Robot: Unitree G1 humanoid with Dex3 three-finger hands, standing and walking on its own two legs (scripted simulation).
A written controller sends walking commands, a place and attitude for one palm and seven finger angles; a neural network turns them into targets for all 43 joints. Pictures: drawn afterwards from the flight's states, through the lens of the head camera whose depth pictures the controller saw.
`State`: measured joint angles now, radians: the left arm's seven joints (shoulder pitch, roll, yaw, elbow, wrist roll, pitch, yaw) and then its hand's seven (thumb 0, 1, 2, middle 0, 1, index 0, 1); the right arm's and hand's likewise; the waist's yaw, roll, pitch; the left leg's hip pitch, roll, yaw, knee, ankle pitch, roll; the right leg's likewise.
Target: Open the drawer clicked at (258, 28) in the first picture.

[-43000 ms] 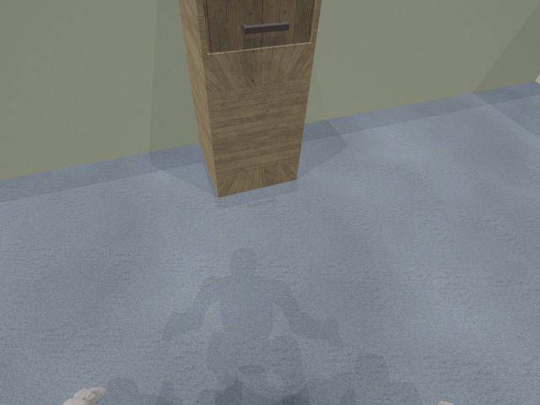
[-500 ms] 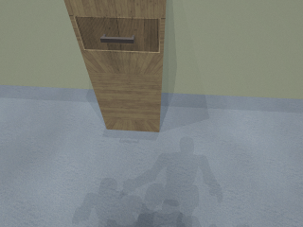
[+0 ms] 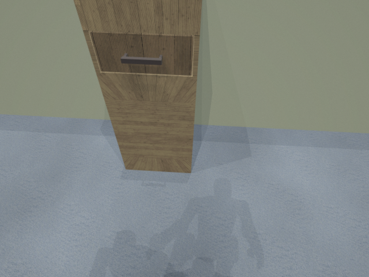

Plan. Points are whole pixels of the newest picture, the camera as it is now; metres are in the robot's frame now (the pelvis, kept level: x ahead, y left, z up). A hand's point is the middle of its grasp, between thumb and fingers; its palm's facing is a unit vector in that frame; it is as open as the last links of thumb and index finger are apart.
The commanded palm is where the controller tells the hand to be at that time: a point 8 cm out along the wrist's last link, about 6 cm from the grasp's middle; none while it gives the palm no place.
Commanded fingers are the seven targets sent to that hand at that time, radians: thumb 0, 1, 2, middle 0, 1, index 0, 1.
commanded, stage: take the last steps up to it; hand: left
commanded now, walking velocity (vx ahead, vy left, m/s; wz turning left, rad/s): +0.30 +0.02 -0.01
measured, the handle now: (142, 58) +0.86 +0.21 +0.04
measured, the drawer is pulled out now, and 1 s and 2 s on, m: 0.00 0.00 0.00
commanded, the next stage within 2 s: come to a stop and stand still in 0.90 s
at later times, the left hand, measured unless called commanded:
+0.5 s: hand out of the picture +0.16 +0.17 -0.19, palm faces +0.06 -0.98 -0.21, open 7.4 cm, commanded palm none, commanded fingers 0.00 0.90 0.90 -0.20 -0.30 -0.20 -0.30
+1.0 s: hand (134, 212) +0.33 +0.17 -0.18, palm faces +0.07 -0.97 -0.23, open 7.4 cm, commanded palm none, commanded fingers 0.00 0.90 0.90 -0.20 -0.30 -0.20 -0.30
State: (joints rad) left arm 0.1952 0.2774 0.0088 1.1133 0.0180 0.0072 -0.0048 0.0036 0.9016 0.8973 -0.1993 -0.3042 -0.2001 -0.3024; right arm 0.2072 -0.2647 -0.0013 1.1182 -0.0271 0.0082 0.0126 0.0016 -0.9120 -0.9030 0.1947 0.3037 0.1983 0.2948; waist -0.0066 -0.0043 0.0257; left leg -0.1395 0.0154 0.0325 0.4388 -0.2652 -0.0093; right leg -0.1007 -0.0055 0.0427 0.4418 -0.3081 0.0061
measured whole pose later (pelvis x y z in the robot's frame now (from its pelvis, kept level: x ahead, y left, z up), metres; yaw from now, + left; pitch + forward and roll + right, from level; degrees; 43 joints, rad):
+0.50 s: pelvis +0.11 -0.02 -0.02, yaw +2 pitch -2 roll -1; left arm 0.21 0.17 0.06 1.02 0.03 -0.04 0.01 0.00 0.90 0.90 -0.20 -0.30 -0.20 -0.30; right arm 0.36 -0.17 -0.04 1.15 -0.02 0.02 0.00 0.01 -0.91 -0.90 0.20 0.30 0.20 0.29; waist -0.03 0.02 0.11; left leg -0.37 0.08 0.03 1.10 -0.49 0.01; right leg -0.27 -0.03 -0.13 0.64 -0.33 -0.03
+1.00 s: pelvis +0.28 -0.02 -0.02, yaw +2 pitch -1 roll +0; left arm 0.20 0.18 0.07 1.00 0.03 -0.04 0.00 0.00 0.91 0.90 -0.20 -0.30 -0.20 -0.30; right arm 0.31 -0.18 -0.05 1.09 -0.02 0.01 0.00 0.00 -0.92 -0.90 0.20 0.30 0.20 0.29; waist -0.01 0.02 0.08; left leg -0.36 0.08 0.05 0.99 -0.55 -0.01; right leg -0.28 -0.05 -0.13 0.63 -0.33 -0.02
